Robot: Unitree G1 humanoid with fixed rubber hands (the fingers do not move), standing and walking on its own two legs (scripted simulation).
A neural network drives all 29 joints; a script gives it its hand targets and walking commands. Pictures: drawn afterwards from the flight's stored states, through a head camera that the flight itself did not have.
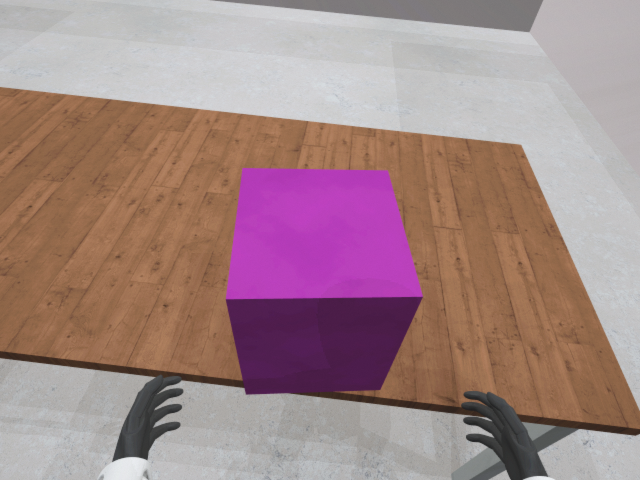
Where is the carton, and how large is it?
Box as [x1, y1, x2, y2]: [226, 168, 422, 394]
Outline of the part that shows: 242,168 226,293 226,302 246,394 379,389 422,297 387,170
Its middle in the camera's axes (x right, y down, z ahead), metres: -0.01 +0.07 +0.55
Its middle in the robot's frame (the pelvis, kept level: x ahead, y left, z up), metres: +0.36 +0.02 +0.02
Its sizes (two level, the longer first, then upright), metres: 0.210 0.200 0.250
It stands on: a table, 0.68 m high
